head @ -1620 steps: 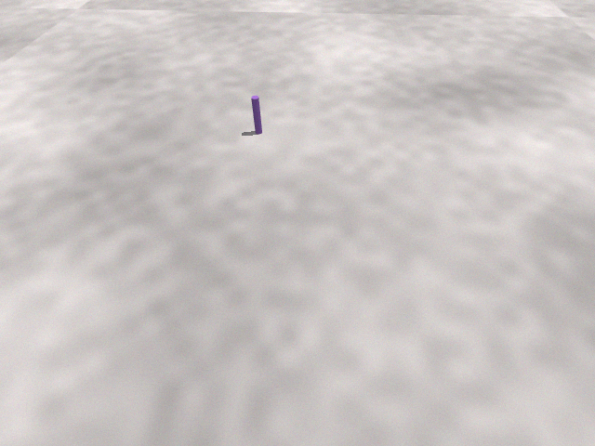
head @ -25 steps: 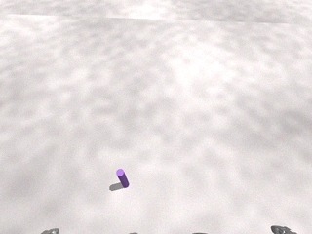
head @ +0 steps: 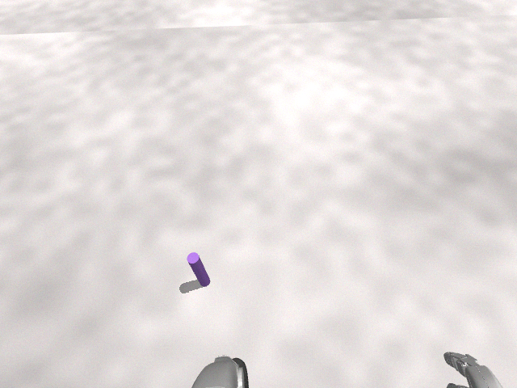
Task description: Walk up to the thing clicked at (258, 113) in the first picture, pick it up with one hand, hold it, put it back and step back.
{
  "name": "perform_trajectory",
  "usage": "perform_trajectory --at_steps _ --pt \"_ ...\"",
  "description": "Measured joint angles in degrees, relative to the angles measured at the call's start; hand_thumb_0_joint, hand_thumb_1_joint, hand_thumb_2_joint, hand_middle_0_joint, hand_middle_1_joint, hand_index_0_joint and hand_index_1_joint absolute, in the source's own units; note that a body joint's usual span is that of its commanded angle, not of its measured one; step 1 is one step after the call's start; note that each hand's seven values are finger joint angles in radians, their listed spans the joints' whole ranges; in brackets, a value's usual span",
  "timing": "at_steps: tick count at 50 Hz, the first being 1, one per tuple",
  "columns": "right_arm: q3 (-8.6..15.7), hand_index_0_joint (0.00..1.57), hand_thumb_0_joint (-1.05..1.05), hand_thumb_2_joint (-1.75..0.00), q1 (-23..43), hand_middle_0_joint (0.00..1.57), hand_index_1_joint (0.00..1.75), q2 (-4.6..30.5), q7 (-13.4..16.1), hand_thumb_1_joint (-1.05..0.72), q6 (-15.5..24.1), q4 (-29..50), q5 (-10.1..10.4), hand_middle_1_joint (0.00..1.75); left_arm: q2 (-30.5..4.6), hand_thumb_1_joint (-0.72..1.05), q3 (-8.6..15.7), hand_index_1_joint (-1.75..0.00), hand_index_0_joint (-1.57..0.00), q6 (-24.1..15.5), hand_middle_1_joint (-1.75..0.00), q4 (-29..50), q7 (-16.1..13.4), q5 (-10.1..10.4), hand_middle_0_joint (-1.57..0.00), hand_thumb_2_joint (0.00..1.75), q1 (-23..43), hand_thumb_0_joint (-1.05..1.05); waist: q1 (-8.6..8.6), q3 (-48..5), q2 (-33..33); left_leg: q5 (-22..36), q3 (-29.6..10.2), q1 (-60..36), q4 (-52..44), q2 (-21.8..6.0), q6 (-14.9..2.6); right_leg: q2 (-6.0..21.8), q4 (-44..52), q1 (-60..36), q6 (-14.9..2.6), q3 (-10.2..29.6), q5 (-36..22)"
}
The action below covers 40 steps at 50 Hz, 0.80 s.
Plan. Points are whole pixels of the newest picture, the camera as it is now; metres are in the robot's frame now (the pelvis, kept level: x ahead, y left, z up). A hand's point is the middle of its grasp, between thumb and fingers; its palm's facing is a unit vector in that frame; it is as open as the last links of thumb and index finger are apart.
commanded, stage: step back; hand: left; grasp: from the side
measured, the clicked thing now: (199, 270) +0.57 +0.26 -0.64
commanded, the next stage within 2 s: none
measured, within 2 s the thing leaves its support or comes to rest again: neither
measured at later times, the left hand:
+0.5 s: hand out of the picture +0.00 +0.27 -0.14, palm faces +0.06 -0.94 -0.35, open 7.3 cm
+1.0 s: hand out of the picture -0.18 +0.25 -0.12, palm faces +0.03 -0.89 -0.45, open 7.4 cm
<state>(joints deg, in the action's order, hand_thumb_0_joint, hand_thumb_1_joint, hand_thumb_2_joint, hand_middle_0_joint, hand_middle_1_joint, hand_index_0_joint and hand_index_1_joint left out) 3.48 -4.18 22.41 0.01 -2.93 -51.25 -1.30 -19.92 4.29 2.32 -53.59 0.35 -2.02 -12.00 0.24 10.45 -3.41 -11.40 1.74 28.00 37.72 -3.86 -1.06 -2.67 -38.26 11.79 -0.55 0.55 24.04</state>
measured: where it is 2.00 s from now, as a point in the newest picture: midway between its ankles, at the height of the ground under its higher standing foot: outside the picture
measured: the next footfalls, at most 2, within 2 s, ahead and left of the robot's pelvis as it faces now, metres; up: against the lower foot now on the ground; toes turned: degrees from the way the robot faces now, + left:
left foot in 0.32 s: -0.06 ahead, +0.11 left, +0.00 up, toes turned +2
right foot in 0.72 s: -0.18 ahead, -0.15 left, +0.00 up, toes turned +2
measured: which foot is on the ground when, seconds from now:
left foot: up 0.00-0.30, down 0.32-0.76, up 0.78-1.00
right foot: down 0.00-0.34, up 0.36-0.70, down 0.72-1.00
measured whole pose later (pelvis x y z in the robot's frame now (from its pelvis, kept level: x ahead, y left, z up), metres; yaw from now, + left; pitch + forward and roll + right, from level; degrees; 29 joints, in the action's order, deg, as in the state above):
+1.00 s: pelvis -0.28 -0.03 +0.01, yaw +3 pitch -1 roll +1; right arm 3.2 -12.3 24.0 1.3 -3.4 -50.8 -0.3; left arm -20.6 4.3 2.4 -46.5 -1.0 -2.8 -9.1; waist -0.4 8.3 -2.1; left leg -28.2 -7.3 23.2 62.0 5.6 1.8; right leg 2.1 -36.0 20.9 -0.4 -0.1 14.2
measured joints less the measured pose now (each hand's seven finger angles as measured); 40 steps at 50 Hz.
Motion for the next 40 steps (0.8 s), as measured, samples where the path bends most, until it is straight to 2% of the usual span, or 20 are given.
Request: perform_trajectory --at_steps 2,3,5,8,10,13,14,16,17,18,20,21,23,26,29,32,36,38,39,40 --pt "0.2 0.20 0.01 -0.90 -1.3 0.20 0.30 -0.5 0.3 -0.91 -0.6 -1.0 0.1 0.30 0.2 0.91 -0.2 -0.30 -0.21 0.3 -0.30 0.6 0.4 -0.6 -0.20 0.89 -1.7 0.00 -1.53 -1.5 1.8 -10.8 -3.2 1.9 8.8 4.5 1.13 1.8 -0.4 1.1 -0.77 1.3 -0.7" --pt "0.2 0.20 0.01 -0.90 -1.8 0.20 0.30 -0.7 0.3 -0.91 -0.8 -1.4 0.2 0.30 0.3 0.91 -0.2 -0.30 -0.21 0.4 -0.30 0.8 0.3 -0.6 -0.20 0.89 -2.4 0.00 -2.44 -2.1 2.8 -12.6 -4.5 2.4 14.0 6.6 1.39 2.6 0.2 1.4 -0.93 2.4 -1.4" --pt "0.1 0.20 0.01 -0.90 -3.0 0.20 0.30 -0.2 0.3 -0.91 -0.5 -1.6 0.8 0.30 0.7 0.90 -0.1 -0.30 -0.21 0.4 -0.30 1.1 -0.1 -0.6 -0.20 0.89 -3.1 0.01 -2.40 -3.0 3.0 -12.4 -7.8 2.6 21.6 9.7 1.41 3.5 3.0 1.4 -0.42 2.7 -3.8" --pt "-0.3 0.20 0.01 -0.90 -4.9 0.20 0.30 0.7 0.9 -0.91 0.2 -1.1 1.4 0.30 0.8 0.90 0.0 -0.30 -0.21 0.3 -0.30 2.4 -0.5 -0.5 -0.20 0.89 -2.1 0.01 -1.30 -3.6 2.1 -12.4 -10.1 0.9 26.1 11.4 1.55 3.7 5.1 2.8 -0.13 1.2 -6.1" --pt "-0.5 0.20 0.01 -0.90 -5.7 0.20 0.30 1.1 1.2 -0.91 0.3 -1.1 1.6 0.30 0.5 0.90 0.1 -0.30 -0.21 0.0 -0.30 4.4 -0.9 -0.5 -0.20 0.89 -0.7 0.01 -1.12 -3.1 1.8 -13.7 -9.4 -2.2 23.4 10.7 1.86 3.6 4.8 4.2 -0.18 0.3 -6.7" --pt "-0.7 0.20 0.01 -0.90 -6.3 0.20 0.30 1.0 1.5 -0.91 0.3 -1.2 1.2 0.30 -0.3 0.90 0.1 -0.30 -0.21 -0.5 -0.30 7.2 -1.5 -0.1 -0.20 0.89 2.3 0.01 -0.67 -1.5 1.8 -15.9 -6.7 -7.4 13.9 8.2 1.73 3.8 2.8 6.3 -0.07 -1.6 -6.9" --pt "-0.8 0.20 0.01 -0.90 -6.4 0.20 0.30 0.8 1.4 -0.91 0.5 -1.1 1.1 0.30 -0.6 0.90 0.0 -0.30 -0.21 -0.5 -0.30 8.0 -1.6 0.1 -0.20 0.89 3.3 0.01 -0.48 -1.0 2.1 -15.5 -5.6 -9.3 9.4 7.4 1.44 4.0 1.6 7.1 0.09 -2.3 -6.7" --pt "-0.7 0.20 0.01 -0.90 -6.2 0.20 0.30 0.1 1.3 -0.91 1.0 -1.1 0.8 0.30 -1.6 0.90 -0.3 -0.30 -0.21 -0.2 -0.30 9.1 -1.6 0.6 -0.20 0.89 5.3 0.00 -0.11 0.1 3.4 -9.9 -4.1 -13.1 -0.2 6.7 0.36 5.1 -1.7 8.9 0.62 -3.0 -5.9" --pt "-0.7 0.20 0.01 -0.90 -5.5 0.20 0.30 -1.0 1.2 -0.91 1.2 -1.3 0.5 0.30 -2.3 0.90 -0.2 -0.30 -0.21 0.1 -0.30 9.2 -1.6 0.9 -0.20 0.89 6.4 0.00 -0.58 1.3 5.6 -8.9 -3.0 -13.8 -1.1 7.9 -0.40 6.2 -3.2 9.6 0.61 -1.9 -5.8" --pt "-0.8 0.20 0.01 -0.90 -5.1 0.20 0.30 -1.7 0.9 -0.91 1.2 -1.0 0.2 0.30 -2.6 0.90 -0.2 -0.30 -0.21 0.5 -0.30 9.2 -1.6 1.2 -0.20 0.89 7.0 0.00 -1.09 2.0 6.9 -8.6 -2.2 -13.9 -1.2 8.4 -0.89 5.9 -5.3 10.4 0.18 0.0 -4.6" --pt "-1.3 0.20 0.01 -0.90 -4.9 0.20 0.30 -2.2 0.3 -0.91 1.4 0.0 -0.1 0.30 -2.1 0.91 -0.2 -0.30 -0.21 1.2 -0.30 8.5 -1.9 1.4 -0.20 0.89 7.4 0.00 -0.32 1.6 6.2 -8.2 -3.0 -12.8 -0.6 7.2 -1.48 1.9 -13.5 12.4 -0.15 2.8 4.3" --pt "-1.4 0.20 0.01 -0.90 -4.8 0.20 0.30 -2.3 0.2 -0.91 1.6 0.4 -0.2 0.30 -1.9 0.91 -0.4 -0.30 -0.21 1.5 -0.30 8.0 -2.0 1.4 -0.20 0.89 7.3 0.00 0.27 1.2 5.5 -7.5 -3.7 -12.5 -1.0 6.4 -1.58 -0.1 -18.3 13.2 -0.30 3.9 6.4" --pt "-1.6 0.21 0.01 -0.90 -4.5 0.20 0.30 -2.7 0.4 -0.90 1.6 1.1 -0.4 0.30 -1.9 0.91 -0.6 -0.30 -0.21 1.6 -0.30 7.7 -1.8 1.7 -0.20 0.89 6.8 0.00 0.35 0.3 5.3 -5.6 -3.8 -12.2 -3.1 5.5 -1.53 -2.7 -26.0 14.5 -0.67 6.2 6.9" --pt "-1.6 0.21 0.01 -0.90 -3.2 0.21 0.30 -2.8 0.8 -0.90 1.7 2.1 -0.2 0.30 -2.0 0.91 -0.4 -0.30 -0.21 1.2 -0.30 7.7 -1.7 1.7 -0.20 0.89 5.4 0.00 -0.34 -0.7 5.4 -3.4 -2.8 -11.3 -4.8 4.5 -1.34 -3.6 -31.0 14.3 -0.15 7.9 5.3" --pt "-1.4 0.21 0.01 -0.90 -1.8 0.21 0.30 -2.6 0.9 -0.90 1.8 3.5 0.0 0.30 -2.3 0.91 -0.2 -0.30 -0.21 0.9 -0.30 7.3 -1.7 1.4 -0.20 0.89 4.4 0.00 -0.68 -0.3 5.4 -2.1 -1.9 -9.8 -4.6 3.8 -1.20 -2.5 -27.6 11.6 1.27 7.8 4.9" --pt "-1.3 0.21 0.01 -0.90 -0.4 0.21 0.30 -2.2 0.8 -0.90 1.8 4.9 -0.1 0.30 -2.6 0.91 -0.1 -0.30 -0.21 0.5 -0.30 6.7 -1.7 1.3 -0.20 0.89 3.5 0.00 -1.11 0.5 5.3 -1.2 -0.7 -7.9 -3.1 2.9 -0.86 -0.5 -19.1 8.3 1.95 6.1 4.7" --pt "-1.1 0.21 0.01 -0.90 0.8 0.21 0.30 -1.0 0.3 -0.90 0.9 5.8 -0.1 0.30 -2.7 0.91 0.0 -0.30 -0.21 -0.2 -0.30 5.3 -1.1 0.9 -0.20 0.89 2.4 0.00 -1.50 0.6 4.3 -0.7 0.5 -4.0 0.7 1.8 0.37 1.9 -2.3 2.4 1.00 2.8 -0.6" --pt "-0.5 0.21 0.01 -0.90 1.1 0.20 0.30 0.4 0.2 -0.90 0.1 5.1 0.4 0.30 -1.1 0.91 0.0 -0.30 -0.21 -0.5 -0.30 4.1 -0.8 0.3 -0.20 0.89 2.3 0.00 -0.80 1.2 0.2 -0.9 -2.0 -2.4 2.9 0.1 0.66 -0.2 -0.5 1.7 0.45 0.7 -1.5" --pt "-0.2 0.21 0.01 -0.90 0.6 0.20 0.30 0.6 0.4 -0.90 -0.4 4.5 0.6 0.30 -0.6 0.91 -0.2 -0.30 -0.21 -0.5 -0.30 4.1 -0.4 0.1 -0.20 0.89 1.6 0.00 -0.48 0.7 -0.6 -5.2 -4.1 -1.3 4.8 1.4 0.71 -0.3 -0.9 2.3 0.18 0.1 -2.0" --pt "0.0 0.21 0.01 -0.90 -0.2 0.20 0.30 0.4 0.6 -0.90 -0.7 4.0 0.6 0.30 -0.6 0.91 -0.4 -0.30 -0.21 -0.5 -0.30 4.2 -0.1 -0.2 -0.20 0.89 0.8 0.00 -0.94 -0.1 0.0 -10.5 -5.5 0.0 8.9 3.7 1.08 0.5 -1.5 3.3 -0.18 0.5 -2.3"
